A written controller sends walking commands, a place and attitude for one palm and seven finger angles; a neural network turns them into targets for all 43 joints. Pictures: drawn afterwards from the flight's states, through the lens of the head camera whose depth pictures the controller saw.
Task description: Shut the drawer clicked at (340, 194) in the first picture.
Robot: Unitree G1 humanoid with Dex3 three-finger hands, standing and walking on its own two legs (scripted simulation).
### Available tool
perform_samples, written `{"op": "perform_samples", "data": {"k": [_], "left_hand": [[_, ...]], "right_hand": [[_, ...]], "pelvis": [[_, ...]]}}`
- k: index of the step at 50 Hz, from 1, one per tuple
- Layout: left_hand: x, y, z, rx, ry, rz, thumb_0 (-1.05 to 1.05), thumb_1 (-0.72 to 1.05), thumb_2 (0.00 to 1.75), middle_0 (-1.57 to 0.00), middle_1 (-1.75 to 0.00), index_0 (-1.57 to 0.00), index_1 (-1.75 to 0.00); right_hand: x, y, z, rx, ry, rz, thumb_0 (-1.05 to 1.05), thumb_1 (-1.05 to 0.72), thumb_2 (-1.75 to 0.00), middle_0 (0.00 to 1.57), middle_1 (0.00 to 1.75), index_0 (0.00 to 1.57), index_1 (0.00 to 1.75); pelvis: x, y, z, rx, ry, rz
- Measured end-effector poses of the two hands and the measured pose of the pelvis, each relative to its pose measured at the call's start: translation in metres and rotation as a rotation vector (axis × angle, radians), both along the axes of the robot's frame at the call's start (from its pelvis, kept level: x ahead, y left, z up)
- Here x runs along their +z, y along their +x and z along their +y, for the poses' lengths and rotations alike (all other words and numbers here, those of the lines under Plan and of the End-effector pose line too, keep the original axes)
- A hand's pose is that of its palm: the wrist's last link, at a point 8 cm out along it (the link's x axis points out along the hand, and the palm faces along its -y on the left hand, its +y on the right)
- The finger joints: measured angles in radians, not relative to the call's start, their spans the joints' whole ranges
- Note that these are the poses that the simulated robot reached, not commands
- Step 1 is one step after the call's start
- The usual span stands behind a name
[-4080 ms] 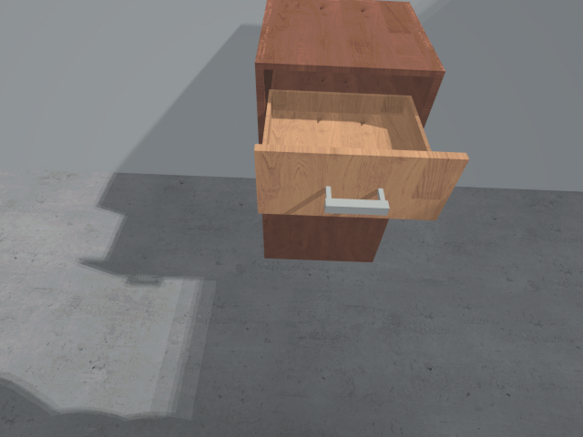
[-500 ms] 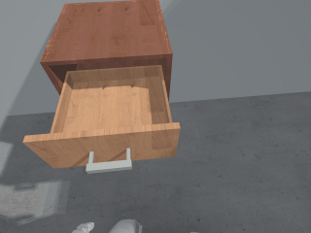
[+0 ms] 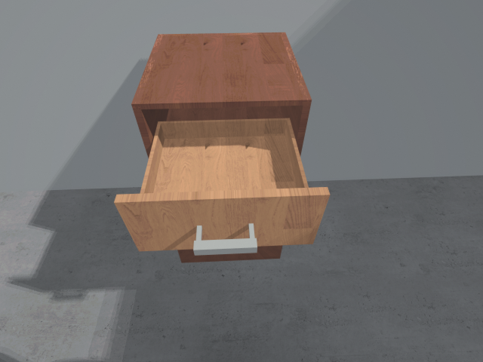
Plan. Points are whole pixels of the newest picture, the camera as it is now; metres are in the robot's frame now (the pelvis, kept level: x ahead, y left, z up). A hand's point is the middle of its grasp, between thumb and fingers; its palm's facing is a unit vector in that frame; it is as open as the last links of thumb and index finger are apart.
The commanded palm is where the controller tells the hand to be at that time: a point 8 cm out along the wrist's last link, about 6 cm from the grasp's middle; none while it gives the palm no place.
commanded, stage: come to a stop and stand still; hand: left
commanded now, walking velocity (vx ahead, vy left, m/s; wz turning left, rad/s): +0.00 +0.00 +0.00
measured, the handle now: (225, 238) +0.36 +0.06 -0.04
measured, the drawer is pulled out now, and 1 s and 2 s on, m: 0.30 0.30 0.30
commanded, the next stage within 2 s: look again from close up in 0.50 s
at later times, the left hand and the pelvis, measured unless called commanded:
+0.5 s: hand out of the picture +0.01 +0.21 -0.16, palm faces +0.01 -0.98 -0.22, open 7.4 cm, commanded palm none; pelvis -0.01 +0.04 +0.01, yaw -2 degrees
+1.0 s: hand out of the picture -0.03 +0.18 -0.16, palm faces +0.02 -0.99 -0.15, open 7.4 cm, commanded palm none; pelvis +0.01 +0.03 +0.01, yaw -1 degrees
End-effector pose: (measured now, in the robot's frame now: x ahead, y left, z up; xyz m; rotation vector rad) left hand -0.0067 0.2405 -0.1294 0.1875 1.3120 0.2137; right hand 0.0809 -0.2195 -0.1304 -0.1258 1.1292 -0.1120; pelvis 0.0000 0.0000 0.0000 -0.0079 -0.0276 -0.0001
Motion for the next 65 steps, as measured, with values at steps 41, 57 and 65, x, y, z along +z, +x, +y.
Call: {"op": "perform_samples", "data": {"k": [41,57,65], "left_hand": [[-0.005,-0.032,-0.004,0.002,-0.1,0.123,0.0,0.91,0.9,-0.19,-0.3,-0.2,-0.3],[-0.007,-0.01,-0.018,-0.008,-0.115,0.121,0.0,0.91,0.9,-0.19,-0.3,-0.2,-0.3],[-0.009,0.017,-0.021,-0.031,-0.112,0.086,0.0,0.91,0.9,-0.19,-0.3,-0.2,-0.3]], "right_hand": [[0.003,-0.076,0.02,-0.082,-0.037,0.201,0.01,-0.91,-0.9,0.2,0.3,0.2,0.3],[0.005,-0.063,0.014,-0.082,-0.042,0.207,0.01,-0.92,-0.9,0.2,0.3,0.2,0.3],[0.004,-0.068,0.013,-0.091,-0.032,0.243,0.01,-0.92,-0.9,0.2,0.3,0.2,0.3]], "pelvis": [[0.012,-0.002,0.031,-0.027,0.001,0.034],[0.014,0.015,0.021,-0.025,0.003,0.04],[0.014,0.025,0.014,-0.018,0.012,0.04]]}}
